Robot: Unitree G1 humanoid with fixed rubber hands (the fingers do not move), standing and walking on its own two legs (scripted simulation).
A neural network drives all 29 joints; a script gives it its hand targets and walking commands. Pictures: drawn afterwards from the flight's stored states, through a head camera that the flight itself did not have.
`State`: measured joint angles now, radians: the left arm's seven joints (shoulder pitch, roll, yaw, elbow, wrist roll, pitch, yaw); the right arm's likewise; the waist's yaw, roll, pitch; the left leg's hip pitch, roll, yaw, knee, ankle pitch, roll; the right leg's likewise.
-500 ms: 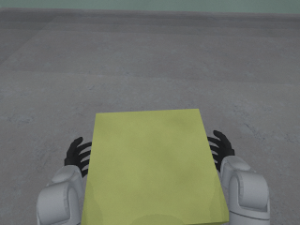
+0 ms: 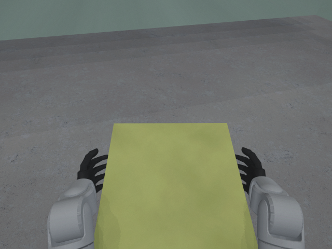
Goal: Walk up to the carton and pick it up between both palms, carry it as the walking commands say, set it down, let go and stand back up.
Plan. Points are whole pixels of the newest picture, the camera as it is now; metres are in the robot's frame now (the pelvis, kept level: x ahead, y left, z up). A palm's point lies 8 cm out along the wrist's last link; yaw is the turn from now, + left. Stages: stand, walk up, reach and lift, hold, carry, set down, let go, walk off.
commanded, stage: carry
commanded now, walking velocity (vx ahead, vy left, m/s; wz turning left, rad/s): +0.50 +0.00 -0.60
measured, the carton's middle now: (170, 192) +0.26 -0.01 +0.02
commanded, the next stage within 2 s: none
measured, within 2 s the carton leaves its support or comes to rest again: neither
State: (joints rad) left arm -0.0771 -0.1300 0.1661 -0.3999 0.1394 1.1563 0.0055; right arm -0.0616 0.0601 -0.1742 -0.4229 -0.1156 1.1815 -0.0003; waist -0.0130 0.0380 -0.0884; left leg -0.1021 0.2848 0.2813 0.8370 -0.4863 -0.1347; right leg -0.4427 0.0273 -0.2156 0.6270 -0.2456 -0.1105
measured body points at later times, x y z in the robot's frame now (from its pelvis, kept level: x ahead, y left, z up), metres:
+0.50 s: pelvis +0.30 +0.01 +0.03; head +0.31 +0.03 +0.48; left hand +0.61 +0.10 +0.09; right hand +0.49 -0.24 +0.10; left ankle +0.35 +0.10 -0.71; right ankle +0.19 -0.06 -0.65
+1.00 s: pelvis +0.58 -0.12 +0.02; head +0.62 -0.13 +0.47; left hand +0.89 -0.09 +0.08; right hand +0.73 -0.41 +0.08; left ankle +0.70 -0.05 -0.71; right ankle +0.44 -0.16 -0.71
